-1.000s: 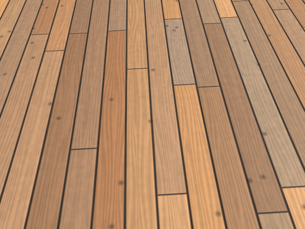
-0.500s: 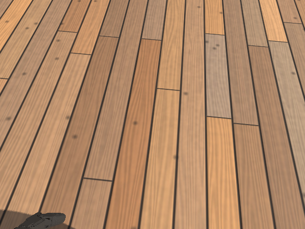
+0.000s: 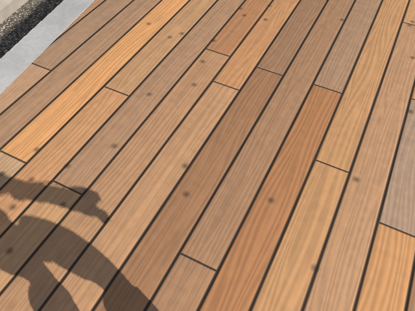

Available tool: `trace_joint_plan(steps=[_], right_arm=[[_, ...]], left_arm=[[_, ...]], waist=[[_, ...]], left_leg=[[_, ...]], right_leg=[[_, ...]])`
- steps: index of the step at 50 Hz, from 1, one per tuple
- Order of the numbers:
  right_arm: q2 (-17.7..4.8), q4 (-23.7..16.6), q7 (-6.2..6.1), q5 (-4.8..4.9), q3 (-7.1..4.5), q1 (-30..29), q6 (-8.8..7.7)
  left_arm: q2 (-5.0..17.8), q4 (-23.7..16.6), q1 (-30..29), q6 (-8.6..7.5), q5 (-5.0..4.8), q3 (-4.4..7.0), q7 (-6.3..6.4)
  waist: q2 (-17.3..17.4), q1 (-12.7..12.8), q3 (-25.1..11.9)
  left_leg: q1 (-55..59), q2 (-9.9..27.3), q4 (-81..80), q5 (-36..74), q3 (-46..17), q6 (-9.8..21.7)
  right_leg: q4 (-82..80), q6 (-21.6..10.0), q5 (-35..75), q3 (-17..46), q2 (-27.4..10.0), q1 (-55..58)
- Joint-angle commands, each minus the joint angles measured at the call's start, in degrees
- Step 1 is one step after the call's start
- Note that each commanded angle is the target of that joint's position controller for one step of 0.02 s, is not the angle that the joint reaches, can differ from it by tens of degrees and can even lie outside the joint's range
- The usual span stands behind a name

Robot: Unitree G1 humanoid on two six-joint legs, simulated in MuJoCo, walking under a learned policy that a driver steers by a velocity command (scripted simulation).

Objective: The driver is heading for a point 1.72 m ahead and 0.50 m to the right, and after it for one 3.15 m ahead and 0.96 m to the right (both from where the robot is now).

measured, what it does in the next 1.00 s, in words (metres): walks ahead, turning right: left foot, then right foot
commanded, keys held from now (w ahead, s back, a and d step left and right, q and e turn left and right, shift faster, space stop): e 0.48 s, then w+e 0.48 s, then w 0.04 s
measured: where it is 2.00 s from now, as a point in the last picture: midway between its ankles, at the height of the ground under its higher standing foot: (297, 307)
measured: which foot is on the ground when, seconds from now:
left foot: up 0.00-0.02, down 0.04-0.46, up 0.48-0.96, down 0.98-1.00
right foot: down 0.00-0.04, up 0.06-0.44, down 0.46-1.00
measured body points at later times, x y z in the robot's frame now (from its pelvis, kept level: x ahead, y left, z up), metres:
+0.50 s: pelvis +0.01 -0.01 -0.01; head +0.04 -0.04 +0.44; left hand +0.19 +0.25 -0.10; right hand +0.11 -0.32 -0.12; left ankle +0.00 +0.13 -0.72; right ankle -0.02 -0.10 -0.74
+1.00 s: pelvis +0.15 -0.03 -0.01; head +0.17 -0.05 +0.44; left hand +0.32 +0.22 -0.11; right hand +0.22 -0.37 -0.08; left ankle +0.27 +0.04 -0.74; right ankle -0.02 -0.10 -0.73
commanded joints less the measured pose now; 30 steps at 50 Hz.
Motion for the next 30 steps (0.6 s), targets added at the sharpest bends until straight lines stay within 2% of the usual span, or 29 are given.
trace_joint_plan(steps=[1,2,3,4,5,6,7,8,11,13,15,18,20,22,23,24,25,26,27,28,29,30], right_arm=[[-4.3,-1.1,0.4,-0.84,-1.27,6.5,-0.78],[-7.2,-1.5,-0.04,-1.52,-1.49,7.0,-0.72],[-8.4,-2.3,-0.17,-2.44,-1.1,1.3,-0.72],[-5.2,-3.1,0.12,-3.13,-0.52,-1.9,-1.62],[-5.0,-2.4,0.23,-3.24,-0.47,-3.4,-2.46],[-6.4,-1.9,0.12,-2.72,-1.0,-3.5,-3.06],[-7.1,-1.6,-0.11,-2.07,-1.27,-3.3,-3.49],[-7.2,-1.3,-0.47,-1.88,-1.3,-2.7,-3.61],[-7.8,-0.8,-1.49,-1.17,-2.12,0.4,-3.15],[-7.6,-0.7,-1.85,-0.8,-2.45,0.0,-2.79],[-7.5,-0.9,-1.82,-0.69,-2.78,-2.7,-2.46],[-7.8,-0.8,-1.56,-0.57,-3.31,-5.0,-1.92],[-8.5,-0.1,-1.57,0.03,-3.68,-5.2,-1.76],[-8.3,0.8,-1.69,1.09,-3.8,-5.8,-1.71],[-6.9,2.3,-1.46,0.88,-3.58,-2.4,-2.03],[-3.1,-0.2,-1.14,-2.27,-2.31,-3.4,-2.4],[-4.0,-2.2,-1.39,-1.86,-2.36,-9.9,-2.8],[-5.8,-1.9,-1.05,-0.4,-3.04,-10.0,-3.15],[-6.3,-1.4,-0.67,0.38,-3.39,-9.6,-3.61],[-7.1,-0.6,-0.66,0.37,-3.8,-9.9,-4.04],[-7.7,-0.4,-0.72,0.11,-4.07,-10.2,-4.51],[-7.2,-0.1,-0.49,0.06,-4.05,-10.0,-5.18]], left_arm=[[6.2,-1.1,-0.3,-0.69,-1.28,0.97,-0.57],[2.0,-0.9,2.0,-1.23,0.22,-0.54,-1.42],[-0.4,-1.5,3.5,-1.75,1.26,-1.17,-1.76],[3.9,-1.0,0.0,-1.52,1.19,-0.3,-1.39],[5.0,-0.9,-1.1,-1.34,0.49,0.25,-1.28],[5.5,-0.2,-1.1,-0.99,0.41,0.52,-0.82],[7.1,-0.1,-1.0,-0.59,0.54,1.0,-0.48],[7.5,-0.1,-0.4,-0.37,0.28,1.21,-0.45],[7.4,-0.6,0.6,-0.1,-0.88,1.79,-0.77],[6.1,-0.8,1.0,0.55,-1.3,1.96,-0.89],[5.1,-0.7,1.5,1.32,-1.4,1.85,-0.88],[4.7,-1.7,1.4,2.0,-1.52,1.69,-1.42],[5.2,-2.3,2.1,2.23,-1.49,1.92,-2.07],[5.7,-1.8,5.2,2.28,-1.18,2.47,-2.4],[8.4,-2.1,6.1,2.16,-0.66,3.41,-1.79],[17.1,-3.1,7.6,1.83,-0.39,5.53,-0.53],[16.2,-3.4,10.6,0.56,1.38,4.98,-1.13],[14.5,-3.2,10.6,-0.91,1.02,4.52,-1.49],[12.6,-2.8,9.3,-1.88,-0.37,4.18,-1.29],[10.5,-2.9,7.8,-2.12,-1.48,3.55,-0.9],[9.5,-3.2,6.6,-2.23,-1.63,2.96,-0.35],[9.3,-3.5,6.8,-2.26,-1.21,2.68,0.08]], waist=[[-6.1,-3.5,-8.9],[3.0,-1.7,-10.5],[13.3,1.6,-8.6],[9.6,-1.0,-6.8],[9.3,-0.3,-5.1],[9.8,-0.8,-4.2],[11.4,-1.5,-3.0],[11.6,-1.4,-2.7],[10.0,-3.5,-4.7],[6.7,-3.5,-5.4],[5.4,-2.8,-6.1],[6.6,-2.7,-7.4],[7.3,-2.1,-8.2],[6.9,0.1,-8.7],[1.2,-0.2,-8.8],[-17.3,-1.4,-9.1],[-14.2,3.5,-12.4],[-7.5,3.1,-11.2],[-5.3,1.6,-8.7],[-3.9,1.4,-5.6],[-5.4,0.9,-3.5],[-6.7,0.6,-2.8]], left_leg=[[15.3,-1.4,-17.8,9.9,0.8,3.8],[21.2,8.2,-21.9,16.2,-10.8,6.6],[12.3,16.1,-22.2,14.7,-16.3,12.8],[5.4,13.8,-24.0,5.8,-13.6,13.7],[5.2,10.6,-23.6,1.4,-10.6,11.5],[6.5,8.9,-23.1,0.1,-8.6,9.7],[7.3,9.5,-22.7,3.6,-8.5,9.5],[7.9,10.7,-21.6,10.6,-8.5,10.2],[15.2,16.4,-18.2,31.8,-10.9,15.3],[18.3,18.6,-17.3,38.8,-11.0,17.4],[18.0,17.9,-17.1,40.2,-8.1,17.1],[16.7,16.5,-16.2,40.0,-3.5,15.9],[16.7,16.5,-14.6,38.1,-1.8,14.6],[13.3,14.8,-9.7,31.5,1.8,10.8],[8.2,11.5,-3.0,20.5,5.8,6.3],[-9.2,3.0,14.5,-7.4,11.0,-0.8],[-16.3,-2.9,25.7,-22.6,1.5,-1.6],[-19.6,-1.1,29.0,-19.5,-2.3,-0.6],[-22.2,0.6,26.8,-13.2,-3.3,0.7],[-24.0,1.6,23.8,-8.1,-3.3,1.3],[-23.7,2.0,20.9,-3.4,-3.6,1.2],[-22.5,1.4,19.3,0.3,-3.4,1.0]], right_leg=[[-3.4,-7.2,2.1,9.9,-10.1,-0.3],[4.3,-1.4,-7.4,5.6,-5.3,-5.1],[4.3,2.6,-17.5,2.4,-0.9,-5.7],[7.3,3.7,-15.4,5.1,-1.9,0.3],[6.6,3.6,-10.5,4.7,-0.9,0.3],[6.3,3.8,-7.9,4.2,-0.2,-0.8],[7.4,4.0,-7.7,4.7,-0.2,-2.4],[9.6,4.0,-9.6,5.0,-0.3,-3.1],[23.1,3.7,-21.9,5.5,-0.5,-10.6],[28.9,4.4,-25.7,6.6,-1.5,-14.4],[28.0,5.2,-23.5,5.5,-1.8,-12.9],[21.7,5.1,-19.0,2.8,-1.0,-7.3],[15.7,3.9,-15.1,1.3,-0.2,-4.0],[4.2,1.2,-4.8,-0.5,1.8,3.4],[-1.7,-1.3,6.5,4.6,0.7,9.4],[-2.9,-9.3,33.0,26.6,-14.6,19.7],[-5.9,-20.3,26.8,36.9,-21.1,19.2],[-8.0,-19.9,11.2,34.9,-19.0,20.1],[-9.4,-16.5,-6.1,32.7,-15.8,20.0],[-11.6,-14.0,-17.8,31.9,-14.0,18.9],[-13.7,-12.9,-21.8,31.7,-12.7,17.5],[-15.3,-12.3,-22.1,31.2,-11.4,16.7]])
